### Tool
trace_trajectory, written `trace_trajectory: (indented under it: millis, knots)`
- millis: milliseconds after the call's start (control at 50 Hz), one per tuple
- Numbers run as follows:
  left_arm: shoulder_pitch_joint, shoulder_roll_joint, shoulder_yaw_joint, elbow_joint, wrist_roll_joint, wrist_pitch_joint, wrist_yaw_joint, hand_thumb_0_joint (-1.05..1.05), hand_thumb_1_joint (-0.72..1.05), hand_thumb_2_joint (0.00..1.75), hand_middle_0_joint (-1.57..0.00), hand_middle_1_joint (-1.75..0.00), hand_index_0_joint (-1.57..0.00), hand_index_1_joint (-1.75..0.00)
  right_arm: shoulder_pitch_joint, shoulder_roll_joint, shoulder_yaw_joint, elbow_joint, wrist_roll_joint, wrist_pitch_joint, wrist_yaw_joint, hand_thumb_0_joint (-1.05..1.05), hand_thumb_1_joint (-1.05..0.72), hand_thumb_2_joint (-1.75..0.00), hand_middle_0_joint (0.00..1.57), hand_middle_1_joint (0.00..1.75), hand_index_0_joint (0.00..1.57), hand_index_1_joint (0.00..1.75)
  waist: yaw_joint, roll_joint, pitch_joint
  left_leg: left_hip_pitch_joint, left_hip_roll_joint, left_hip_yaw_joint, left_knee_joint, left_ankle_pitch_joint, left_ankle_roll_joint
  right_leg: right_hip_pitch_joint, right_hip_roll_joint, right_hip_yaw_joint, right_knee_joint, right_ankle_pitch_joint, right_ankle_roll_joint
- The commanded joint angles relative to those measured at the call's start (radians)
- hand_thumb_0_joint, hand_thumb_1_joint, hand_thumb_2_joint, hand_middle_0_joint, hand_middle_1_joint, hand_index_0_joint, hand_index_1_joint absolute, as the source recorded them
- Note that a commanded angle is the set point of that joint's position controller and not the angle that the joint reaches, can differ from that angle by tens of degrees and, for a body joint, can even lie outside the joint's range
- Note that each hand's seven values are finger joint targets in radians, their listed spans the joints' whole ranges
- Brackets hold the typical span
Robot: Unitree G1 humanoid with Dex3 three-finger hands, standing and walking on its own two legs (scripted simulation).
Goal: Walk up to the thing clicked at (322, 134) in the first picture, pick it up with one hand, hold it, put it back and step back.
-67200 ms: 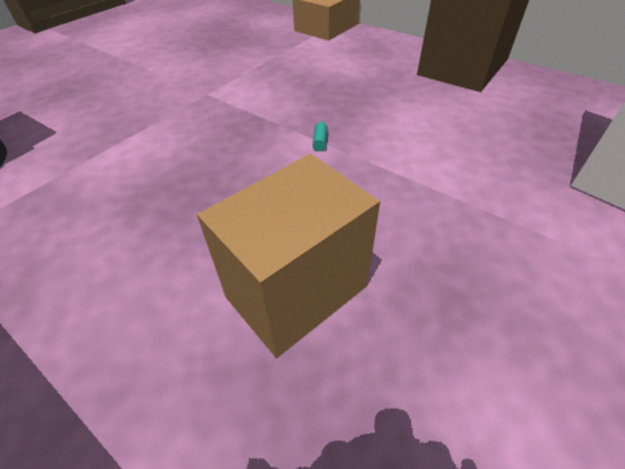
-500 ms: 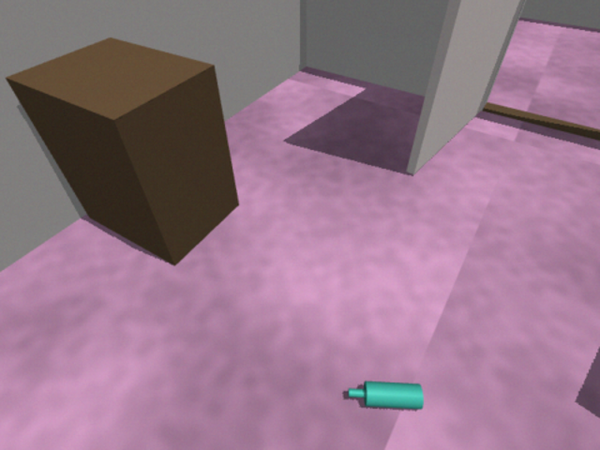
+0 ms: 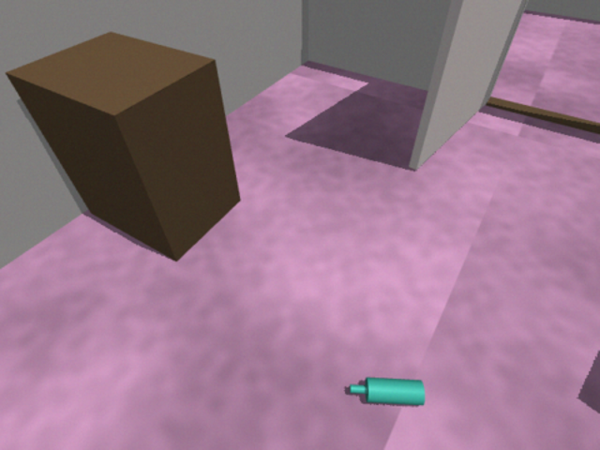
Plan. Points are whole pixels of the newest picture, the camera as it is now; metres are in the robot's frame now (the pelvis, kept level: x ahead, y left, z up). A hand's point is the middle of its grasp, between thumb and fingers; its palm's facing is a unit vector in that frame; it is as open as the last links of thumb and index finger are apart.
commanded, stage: stand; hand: right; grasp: from above
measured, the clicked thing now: (385, 390) +0.46 -0.24 -0.75
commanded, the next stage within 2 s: step back in 0.42 s
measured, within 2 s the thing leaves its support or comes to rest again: neither
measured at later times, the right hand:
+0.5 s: hand out of the picture +0.08 -0.25 -0.16, palm faces +0.01 +0.94 -0.34, open 7.3 cm
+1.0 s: hand out of the picture +0.05 -0.29 -0.18, palm faces -0.09 +0.94 -0.34, open 7.3 cm
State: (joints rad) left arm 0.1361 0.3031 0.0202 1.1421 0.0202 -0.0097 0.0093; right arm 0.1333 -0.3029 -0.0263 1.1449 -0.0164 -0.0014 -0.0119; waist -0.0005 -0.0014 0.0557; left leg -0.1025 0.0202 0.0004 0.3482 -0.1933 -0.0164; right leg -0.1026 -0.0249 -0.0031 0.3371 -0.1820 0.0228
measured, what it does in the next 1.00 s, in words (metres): lifts its left foot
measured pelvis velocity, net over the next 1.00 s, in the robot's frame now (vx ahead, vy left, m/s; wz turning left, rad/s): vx -0.08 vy -0.04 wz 0.06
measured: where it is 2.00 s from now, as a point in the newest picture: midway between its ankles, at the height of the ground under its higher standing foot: outside the picture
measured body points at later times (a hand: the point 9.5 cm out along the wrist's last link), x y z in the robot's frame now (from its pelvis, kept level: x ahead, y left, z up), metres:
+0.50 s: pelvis -0.01 +0.00 +0.00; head +0.02 +0.00 +0.45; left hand +0.07 +0.30 -0.14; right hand +0.08 -0.30 -0.14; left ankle +0.00 +0.13 -0.75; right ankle +0.00 -0.13 -0.75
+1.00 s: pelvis -0.08 -0.04 -0.01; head +0.00 -0.07 +0.43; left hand -0.01 +0.27 -0.12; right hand +0.06 -0.34 -0.16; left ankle -0.13 +0.10 -0.69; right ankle -0.05 -0.12 -0.75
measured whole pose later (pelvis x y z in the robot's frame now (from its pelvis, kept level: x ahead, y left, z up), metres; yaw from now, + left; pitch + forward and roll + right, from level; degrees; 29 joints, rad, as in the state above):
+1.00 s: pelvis -0.08 -0.04 -0.01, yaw +3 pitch -1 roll +1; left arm 0.12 0.34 0.05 0.91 0.02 0.02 0.02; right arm 0.08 -0.39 -0.06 0.89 -0.01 0.07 -0.02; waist 0.02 0.05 0.20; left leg -0.39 -0.09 -0.15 1.01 -0.47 -0.02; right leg -0.29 0.01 -0.04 0.55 -0.26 -0.06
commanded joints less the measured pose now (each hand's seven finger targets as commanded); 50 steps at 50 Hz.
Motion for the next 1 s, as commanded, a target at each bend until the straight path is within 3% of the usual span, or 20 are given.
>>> trace_trajectory:
  millis: [0,360,380,400,480,540,580,600,620,640,660,680,700,720,740,760,820,840,920,980]
  knots:
    - [-0.031,0.206,0.032,-0.061,-0.003,-0.019,0.011,0.0,0.9,0.9,-0.2,-0.3,-0.2,-0.3,-0.028,-0.2,-0.032,-0.063,-0.001,-0.025,-0.009,0.0,-0.9,-0.9,0.2,0.3,0.2,0.3,0.0,-0.013,-0.045,-0.025,0.099,-0.079,-0.061,0.099,0.031,0.011,-0.1,0.077,-0.052,0.108,-0.038]
    - [-0.052,0.223,0.027,-0.061,-0.005,-0.016,0.003,0.0,0.9,0.9,-0.2,-0.3,-0.2,-0.3,-0.046,-0.232,-0.023,-0.073,0.004,-0.032,-0.005,0.0,-0.9,-0.9,0.2,0.3,0.2,0.3,0.002,0.006,-0.055,-0.02,0.103,-0.08,-0.076,0.102,0.032,0.011,-0.102,0.075,-0.059,0.094,-0.035]
    - [-0.049,0.223,0.027,-0.06,-0.005,-0.016,0.003,0.0,0.9,0.9,-0.2,-0.3,-0.2,-0.3,-0.056,-0.239,-0.025,-0.075,0.004,-0.032,-0.004,0.0,-0.9,-0.9,0.2,0.3,0.2,0.3,0.006,0.007,-0.059,-0.022,0.104,-0.084,-0.072,0.113,0.035,0.022,-0.103,0.074,-0.059,0.114,-0.032]
    - [-0.085,0.287,0.043,-0.082,-0.011,0.0,-0.001,0.0,0.9,0.9,-0.2,-0.3,-0.2,-0.3,-0.047,-0.313,-0.07,-0.1,0.024,-0.021,-0.007,0.0,-0.9,-0.9,0.2,0.3,0.2,0.3,0.0,0.007,0.038,-0.099,0.093,-0.108,0.002,0.296,0.039,-0.057,-0.089,0.084,0.047,0.241,-0.054]
    - [-0.051,0.256,0.049,-0.118,-0.024,0.019,-0.002,0.0,0.9,0.9,-0.2,-0.3,-0.2,-0.3,-0.045,-0.315,-0.081,-0.148,0.024,-0.011,-0.014,0.0,-0.9,-0.9,0.2,0.3,0.2,0.3,0.015,0.051,-0.067,-0.078,0.138,-0.136,0.025,0.38,0.114,-0.057,-0.04,0.035,0.2,0.211,-0.055]
    - [-0.022,0.246,0.058,-0.141,-0.02,0.036,-0.006,0.0,0.9,0.9,-0.2,-0.3,-0.2,-0.3,-0.089,-0.341,-0.09,-0.201,0.011,0.0,-0.015,0.0,-0.9,-0.9,0.2,0.3,0.2,0.3,0.017,0.135,-0.115,-0.117,0.237,-0.23,0.005,0.366,0.202,-0.082,0.042,0.0,0.356,-0.049,-0.045]
    - [0.019,0.245,0.067,-0.156,-0.015,0.045,-0.009,0.0,0.9,0.9,-0.2,-0.3,-0.2,-0.3,-0.123,-0.346,-0.093,-0.242,-0.004,0.006,-0.015,0.0,-0.9,-0.9,0.2,0.3,0.2,0.3,0.023,0.177,-0.132,-0.153,0.282,-0.247,0.041,0.363,0.244,-0.097,0.055,0.019,0.446,-0.257,-0.058]
    - [0.048,0.242,0.068,-0.16,-0.014,0.047,-0.013,0.0,0.9,0.9,-0.2,-0.3,-0.2,-0.3,-0.143,-0.346,-0.094,-0.259,-0.007,0.01,-0.013,0.0,-0.9,-0.9,0.2,0.3,0.2,0.3,0.036,0.2,-0.135,-0.18,0.28,-0.227,0.061,0.352,0.241,-0.087,0.053,0.026,0.455,-0.273,-0.065]
    - [0.08,0.245,0.073,-0.162,-0.015,0.045,-0.015,0.0,0.9,0.9,-0.2,-0.3,-0.2,-0.3,-0.172,-0.342,-0.091,-0.277,-0.008,0.015,-0.012,0.0,-0.9,-0.9,0.2,0.3,0.2,0.3,0.054,0.209,-0.138,-0.197,0.266,-0.207,0.09,0.335,0.222,-0.064,0.042,0.029,0.411,-0.214,-0.069]
    - [0.092,0.249,0.072,-0.164,-0.015,0.038,-0.013,0.0,0.9,0.9,-0.2,-0.3,-0.2,-0.3,-0.174,-0.32,-0.087,-0.287,-0.004,0.02,-0.013,0.0,-0.9,-0.9,0.2,0.3,0.2,0.3,0.06,0.167,-0.141,-0.153,0.214,-0.163,0.16,0.307,0.173,-0.079,0.011,0.039,0.282,-0.022,-0.07]
    - [0.061,0.297,0.081,-0.177,-0.006,0.03,-0.009,0.0,0.9,0.9,-0.2,-0.3,-0.2,-0.3,-0.148,-0.284,-0.075,-0.294,0.006,0.028,-0.012,0.0,-0.9,-0.9,0.2,0.3,0.2,0.3,0.048,0.016,-0.126,-0.174,0.095,-0.085,0.297,0.21,0.106,-0.093,-0.093,0.137,0.14,0.268,-0.098]
    - [0.033,0.364,0.098,-0.193,0.001,0.023,-0.006,0.0,0.9,0.9,-0.2,-0.3,-0.2,-0.3,-0.149,-0.24,-0.066,-0.304,0.013,0.034,-0.018,0.0,-0.9,-0.9,0.2,0.3,0.2,0.3,0.043,-0.155,-0.097,-0.284,-0.073,-0.036,0.456,-0.027,0.051,-0.052,-0.223,0.32,0.031,0.485,-0.137]
    - [0.053,0.381,0.104,-0.198,0.013,0.016,0.0,0.0,0.9,0.9,-0.2,-0.3,-0.2,-0.3,-0.12,-0.23,-0.071,-0.3,0.007,0.045,-0.026,0.0,-0.9,-0.9,0.2,0.3,0.2,0.3,0.036,-0.166,-0.102,-0.372,-0.129,-0.117,0.565,-0.388,0.052,0.027,-0.291,0.408,0.029,0.584,-0.184]
    - [0.045,0.38,0.104,-0.209,0.015,0.012,0.006,0.0,0.9,0.9,-0.2,-0.3,-0.2,-0.3,-0.073,-0.235,-0.067,-0.295,0.003,0.05,-0.031,0.0,-0.9,-0.9,0.2,0.3,0.2,0.3,0.022,-0.122,-0.11,-0.395,-0.125,-0.16,0.663,-0.435,0.048,0.052,-0.305,0.37,0.075,0.7,-0.213]
    - [0.031,0.377,0.105,-0.228,0.016,0.013,0.01,0.0,0.9,0.9,-0.2,-0.3,-0.2,-0.3,-0.065,-0.23,-0.067,-0.29,0.005,0.05,-0.035,0.0,-0.9,-0.9,0.2,0.3,0.2,0.3,0.03,-0.164,-0.111,-0.399,-0.129,-0.193,0.726,-0.439,0.047,0.018,-0.32,0.401,0.055,0.672,-0.212]
    - [-0.013,0.36,0.103,-0.244,0.015,0.014,0.016,0.0,0.9,0.9,-0.2,-0.3,-0.2,-0.3,-0.062,-0.247,-0.071,-0.285,0.004,0.052,-0.036,0.0,-0.9,-0.9,0.2,0.3,0.2,0.3,0.017,-0.147,-0.097,-0.388,-0.125,-0.214,0.76,-0.403,0.051,-0.01,-0.288,0.336,0.05,0.617,-0.197]
    - [-0.057,0.308,0.088,-0.275,0.014,0.006,0.029,0.0,0.9,0.9,-0.2,-0.3,-0.2,-0.3,-0.018,-0.26,-0.078,-0.288,0.013,0.055,-0.027,0.0,-0.9,-0.9,0.2,0.3,0.2,0.3,-0.016,-0.135,-0.112,-0.401,-0.123,-0.203,0.837,-0.294,0.034,0.038,-0.202,0.214,0.115,0.579,-0.211]
    - [-0.047,0.306,0.088,-0.283,0.009,0.007,0.029,0.0,0.9,0.9,-0.2,-0.3,-0.2,-0.3,-0.011,-0.259,-0.081,-0.294,0.008,0.053,-0.025,0.0,-0.9,-0.9,0.2,0.3,0.2,0.3,-0.011,-0.139,-0.125,-0.408,-0.124,-0.191,0.847,-0.292,0.024,0.069,-0.21,0.219,0.125,0.573,-0.228]
    - [0.034,0.292,0.092,-0.288,-0.001,0.011,0.034,0.0,0.9,0.9,-0.2,-0.3,-0.2,-0.3,-0.025,-0.249,-0.084,-0.331,0.004,0.043,-0.02,0.0,-0.9,-0.9,0.2,0.3,0.2,0.3,0.033,-0.125,-0.119,-0.413,-0.112,-0.157,0.674,-0.277,-0.008,0.161,-0.187,0.193,0.145,0.575,-0.196]
    - [0.063,0.309,0.098,-0.3,-0.001,0.016,0.032,0.0,0.9,0.9,-0.2,-0.3,-0.2,-0.3,-0.032,-0.252,-0.089,-0.344,0.002,0.038,-0.02,0.0,-0.9,-0.9,0.2,0.3,0.2,0.3,0.056,-0.141,-0.126,-0.366,-0.076,-0.121,0.536,-0.301,-0.01,0.17,-0.224,0.217,0.163,0.568,-0.237]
